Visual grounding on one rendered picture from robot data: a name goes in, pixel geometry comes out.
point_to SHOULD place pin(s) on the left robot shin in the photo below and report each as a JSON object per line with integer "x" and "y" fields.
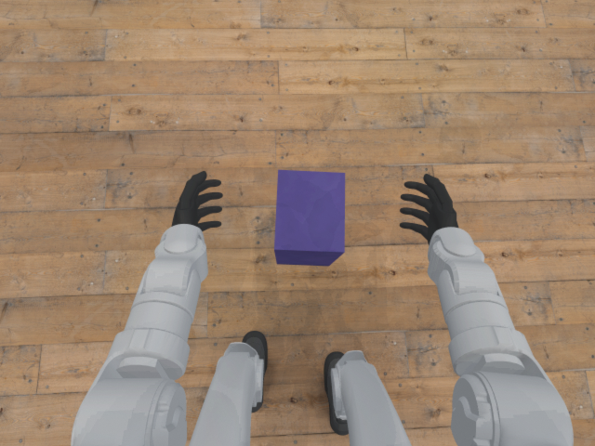
{"x": 238, "y": 347}

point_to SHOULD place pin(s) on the right robot hand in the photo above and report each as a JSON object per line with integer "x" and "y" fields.
{"x": 439, "y": 205}

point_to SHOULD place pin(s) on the robot left forearm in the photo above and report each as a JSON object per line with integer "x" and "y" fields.
{"x": 154, "y": 341}

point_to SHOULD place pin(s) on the left robot hand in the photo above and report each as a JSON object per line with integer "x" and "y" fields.
{"x": 187, "y": 211}

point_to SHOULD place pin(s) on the robot shin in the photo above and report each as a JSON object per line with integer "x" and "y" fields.
{"x": 238, "y": 347}
{"x": 353, "y": 355}

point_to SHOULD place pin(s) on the carton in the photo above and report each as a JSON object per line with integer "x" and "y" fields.
{"x": 310, "y": 218}

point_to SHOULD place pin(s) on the left robot upper arm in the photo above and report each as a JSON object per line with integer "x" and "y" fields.
{"x": 133, "y": 412}

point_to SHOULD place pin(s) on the right robot shin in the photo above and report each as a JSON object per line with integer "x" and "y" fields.
{"x": 353, "y": 355}

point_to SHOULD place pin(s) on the right robot upper arm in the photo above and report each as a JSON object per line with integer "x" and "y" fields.
{"x": 494, "y": 409}

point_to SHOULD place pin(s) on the robot right forearm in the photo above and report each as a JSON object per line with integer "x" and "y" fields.
{"x": 483, "y": 337}

